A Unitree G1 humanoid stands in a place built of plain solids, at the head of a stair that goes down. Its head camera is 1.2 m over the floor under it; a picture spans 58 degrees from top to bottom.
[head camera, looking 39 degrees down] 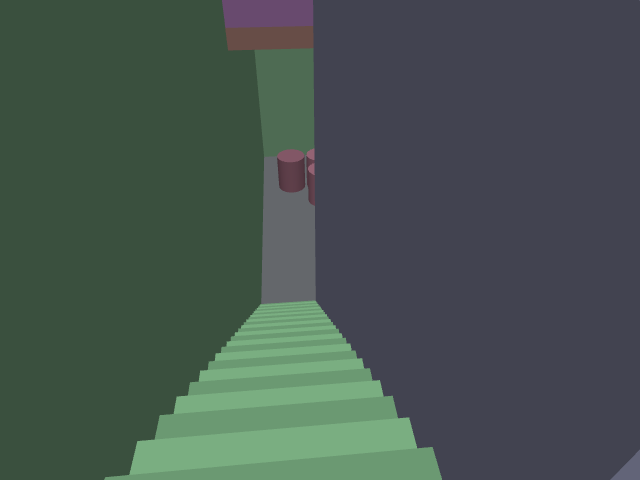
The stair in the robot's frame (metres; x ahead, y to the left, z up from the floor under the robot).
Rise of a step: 0.19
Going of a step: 0.20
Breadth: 1.02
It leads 5 degrees to the left of straight ahead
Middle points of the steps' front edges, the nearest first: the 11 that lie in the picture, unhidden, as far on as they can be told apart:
0.62 0.15 -0.19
0.82 0.16 -0.38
1.02 0.18 -0.57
1.23 0.20 -0.75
1.43 0.22 -0.94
1.63 0.24 -1.13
1.84 0.26 -1.32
2.04 0.28 -1.51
2.24 0.29 -1.70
2.45 0.31 -1.89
2.65 0.33 -2.08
